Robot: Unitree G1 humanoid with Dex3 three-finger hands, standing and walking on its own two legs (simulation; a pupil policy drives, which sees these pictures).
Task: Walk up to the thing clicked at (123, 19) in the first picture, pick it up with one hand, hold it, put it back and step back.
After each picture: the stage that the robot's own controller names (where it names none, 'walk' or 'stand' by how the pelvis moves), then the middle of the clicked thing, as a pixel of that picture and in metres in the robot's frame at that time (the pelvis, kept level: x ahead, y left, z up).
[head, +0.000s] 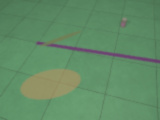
stand; (123, 22) +1.76 -0.52 -0.72
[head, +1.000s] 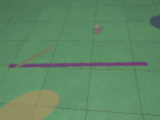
walk; (96, 29) +1.69 -0.04 -0.70
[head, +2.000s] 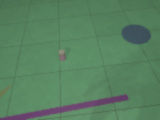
walk; (62, 55) +1.12 +0.30 -0.71
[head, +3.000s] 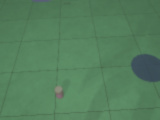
walk; (59, 92) +0.69 +0.26 -0.71
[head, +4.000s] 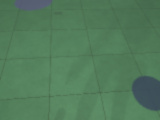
walk; out of the picture +0.40 +0.19 -0.71
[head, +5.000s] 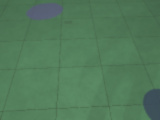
stand; out of the picture +0.33 +0.19 -0.72
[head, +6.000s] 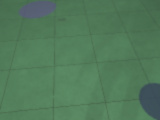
stand; out of the picture +0.32 +0.21 -0.72
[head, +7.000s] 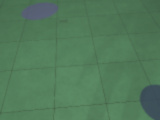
stand; out of the picture +0.33 +0.22 -0.73
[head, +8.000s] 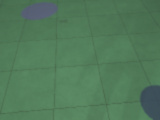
stand; out of the picture +0.32 +0.22 -0.73
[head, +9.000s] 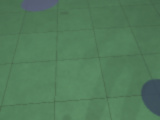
go down; out of the picture +0.33 +0.21 -0.72
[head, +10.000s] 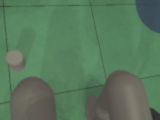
go down; (16, 60) +0.43 +0.22 -0.30
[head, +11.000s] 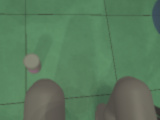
approach; (33, 64) +0.42 +0.21 -0.31
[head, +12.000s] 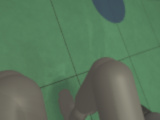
close in; out of the picture +0.42 +0.25 -0.22
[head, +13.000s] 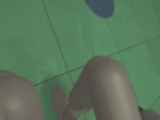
close; out of the picture +0.41 +0.26 -0.23
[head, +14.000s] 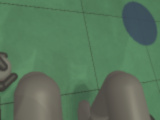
lift; out of the picture +0.33 +0.25 -0.15
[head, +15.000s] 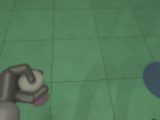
lift; (35, 89) +0.32 +0.17 +0.02
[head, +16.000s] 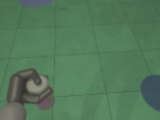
hold; (41, 93) +0.32 +0.16 +0.00
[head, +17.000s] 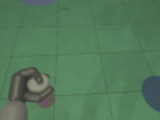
hold; (42, 92) +0.32 +0.16 -0.01
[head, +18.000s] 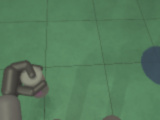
crouch; (36, 83) +0.35 +0.17 -0.06
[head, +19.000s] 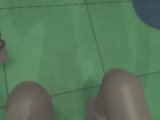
lower; out of the picture +0.45 +0.24 -0.12
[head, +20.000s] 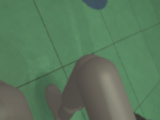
lower; out of the picture +0.42 +0.26 -0.23
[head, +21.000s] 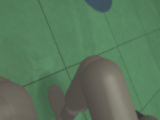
lower; out of the picture +0.42 +0.26 -0.23
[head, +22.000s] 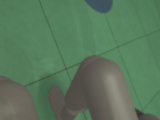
lower; out of the picture +0.42 +0.26 -0.23
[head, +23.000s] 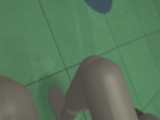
lower; out of the picture +0.41 +0.26 -0.23
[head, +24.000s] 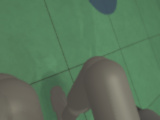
open; out of the picture +0.40 +0.25 -0.23
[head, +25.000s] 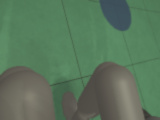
stand; out of the picture +0.40 +0.23 -0.23
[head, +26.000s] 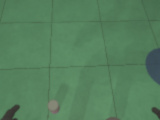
stand; (54, 107) +0.37 +0.17 -0.56
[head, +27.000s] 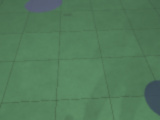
stand; out of the picture +0.36 +0.17 -0.66
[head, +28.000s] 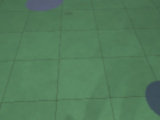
stand; out of the picture +0.34 +0.17 -0.66
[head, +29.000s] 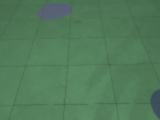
stand; out of the picture +0.36 +0.16 -0.72
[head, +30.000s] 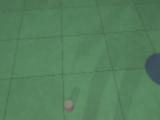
walk; (68, 106) +0.45 +0.13 -0.70
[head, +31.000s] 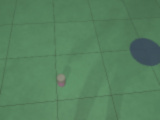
walk; (61, 80) +0.68 +0.14 -0.70
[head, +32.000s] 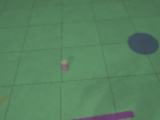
stand; (64, 65) +0.98 +0.26 -0.70
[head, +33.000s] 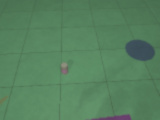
stand; (64, 68) +1.00 +0.20 -0.72
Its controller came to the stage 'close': yes
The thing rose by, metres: 0.71
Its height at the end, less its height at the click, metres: +0.00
